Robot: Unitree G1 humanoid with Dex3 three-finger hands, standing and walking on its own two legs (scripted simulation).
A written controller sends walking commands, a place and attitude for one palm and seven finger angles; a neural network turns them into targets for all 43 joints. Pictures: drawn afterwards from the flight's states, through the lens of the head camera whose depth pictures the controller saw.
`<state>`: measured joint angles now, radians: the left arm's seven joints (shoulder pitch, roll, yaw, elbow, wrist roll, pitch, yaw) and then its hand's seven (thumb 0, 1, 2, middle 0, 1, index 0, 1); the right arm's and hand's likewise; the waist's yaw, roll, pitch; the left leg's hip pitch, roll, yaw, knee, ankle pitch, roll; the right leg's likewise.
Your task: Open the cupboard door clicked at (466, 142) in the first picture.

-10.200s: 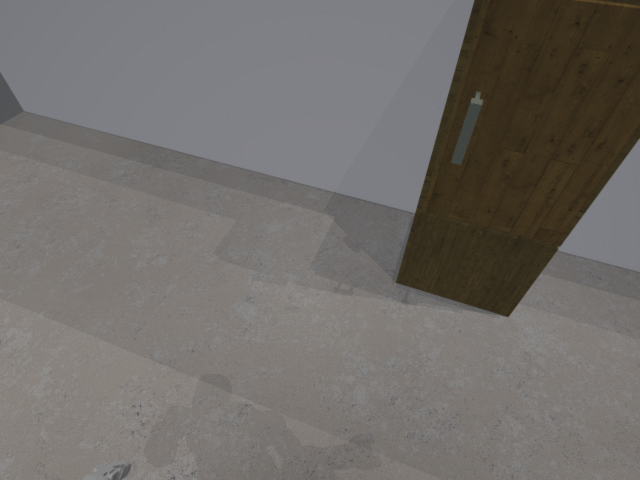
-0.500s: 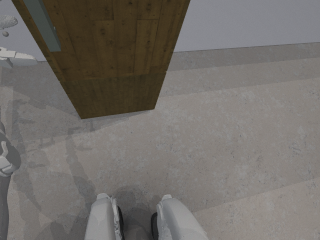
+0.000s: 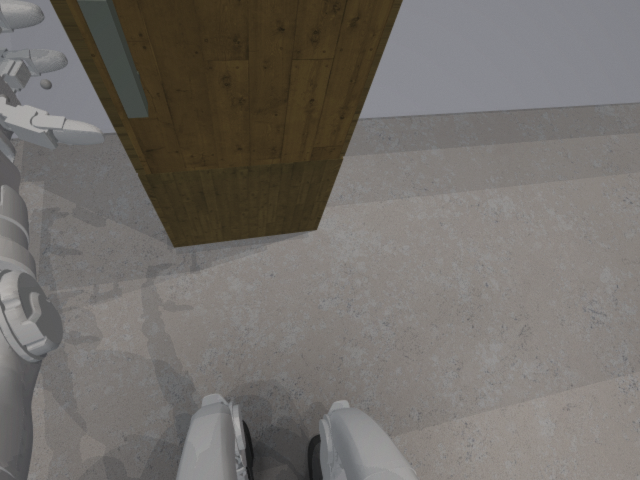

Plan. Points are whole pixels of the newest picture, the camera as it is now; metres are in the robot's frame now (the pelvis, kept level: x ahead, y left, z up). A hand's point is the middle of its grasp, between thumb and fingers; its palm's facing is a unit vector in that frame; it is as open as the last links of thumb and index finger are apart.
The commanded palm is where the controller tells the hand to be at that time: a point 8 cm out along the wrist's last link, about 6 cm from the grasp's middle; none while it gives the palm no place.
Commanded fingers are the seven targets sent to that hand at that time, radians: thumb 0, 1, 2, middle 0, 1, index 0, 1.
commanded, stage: move the hooked fingers beside the handle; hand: left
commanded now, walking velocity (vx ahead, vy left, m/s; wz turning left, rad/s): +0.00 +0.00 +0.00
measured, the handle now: (118, 46) +0.61 +0.19 +0.07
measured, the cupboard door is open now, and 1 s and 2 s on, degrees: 0 0 0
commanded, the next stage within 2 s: slide the fingers in behind the handle in 0.38 s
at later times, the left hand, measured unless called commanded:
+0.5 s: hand (62, 89) +0.55 +0.24 +0.06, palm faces +0.12 -0.99 -0.01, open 14.0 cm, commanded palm +0.54 +0.26 +0.06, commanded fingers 0.00 -0.50 0.30 -0.30 -1.20 -0.30 -1.20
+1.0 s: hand (104, 83) +0.56 +0.20 +0.06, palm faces +0.10 -0.99 +0.00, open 14.0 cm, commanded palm +0.55 +0.23 +0.06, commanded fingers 0.00 -0.50 0.30 -0.30 -1.20 -0.30 -1.20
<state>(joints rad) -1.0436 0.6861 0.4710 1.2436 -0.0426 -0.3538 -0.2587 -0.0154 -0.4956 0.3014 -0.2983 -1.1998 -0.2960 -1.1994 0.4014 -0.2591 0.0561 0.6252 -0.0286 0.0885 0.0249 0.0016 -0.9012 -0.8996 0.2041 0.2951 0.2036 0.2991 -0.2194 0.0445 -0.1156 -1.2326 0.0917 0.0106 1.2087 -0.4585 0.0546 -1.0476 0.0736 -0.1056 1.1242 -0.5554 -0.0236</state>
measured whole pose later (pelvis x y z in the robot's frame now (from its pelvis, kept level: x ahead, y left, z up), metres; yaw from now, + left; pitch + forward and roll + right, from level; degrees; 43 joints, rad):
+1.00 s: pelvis +0.00 -0.01 -0.01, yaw +0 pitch +29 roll -6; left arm -1.11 0.62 0.43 1.25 -0.02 -0.34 -0.17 -0.02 -0.50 0.30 -0.30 -1.20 -0.30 -1.21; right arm 0.40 -0.26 0.05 0.64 -0.04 0.07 0.04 0.00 -0.90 -0.90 0.20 0.29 0.20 0.30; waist -0.23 0.06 -0.11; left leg -1.30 0.09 -0.01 1.25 -0.47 0.04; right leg -1.11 0.08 -0.12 1.17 -0.58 -0.04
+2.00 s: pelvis +0.00 -0.02 -0.01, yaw +1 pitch +29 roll -6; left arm -1.13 0.54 0.39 1.29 0.00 -0.40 -0.04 -0.02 -0.50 0.30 -0.30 -1.20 -0.29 -1.20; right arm 0.41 -0.26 0.04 0.65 -0.06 0.06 0.06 0.00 -0.90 -0.90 0.20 0.29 0.20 0.30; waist -0.24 0.06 -0.12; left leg -1.30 0.09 0.00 1.25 -0.46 0.04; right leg -1.12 0.07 -0.11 1.20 -0.58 -0.05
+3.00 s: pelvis +0.00 -0.01 -0.01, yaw +1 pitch +28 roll -5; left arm -1.10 0.51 0.37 1.26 -0.02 -0.41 -0.03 0.01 0.71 0.80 -0.35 -1.35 -0.35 -1.35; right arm 0.41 -0.25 0.03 0.66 -0.06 0.08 0.06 0.00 -0.90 -0.90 0.20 0.29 0.20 0.30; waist -0.23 0.06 -0.13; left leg -1.27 0.08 0.00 1.23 -0.47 0.03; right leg -1.10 0.07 -0.11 1.18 -0.58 -0.04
